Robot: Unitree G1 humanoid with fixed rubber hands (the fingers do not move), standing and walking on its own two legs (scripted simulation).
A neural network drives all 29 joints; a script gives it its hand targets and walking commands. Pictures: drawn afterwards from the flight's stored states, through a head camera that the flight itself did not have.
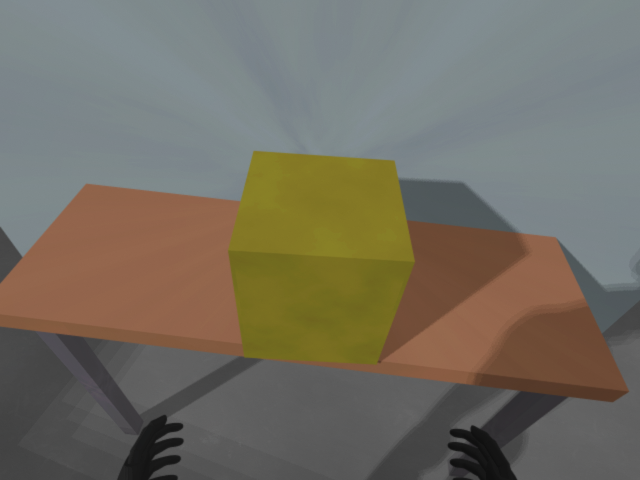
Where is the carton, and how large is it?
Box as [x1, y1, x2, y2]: [228, 151, 414, 364]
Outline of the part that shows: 253,151 228,248 244,357 376,364 414,262 394,161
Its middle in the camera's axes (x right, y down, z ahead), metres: +0.00 +0.04 +0.59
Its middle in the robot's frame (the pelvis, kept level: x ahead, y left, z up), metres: +0.43 +0.03 +0.03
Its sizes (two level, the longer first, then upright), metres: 0.210 0.200 0.250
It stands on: a table, 0.68 m high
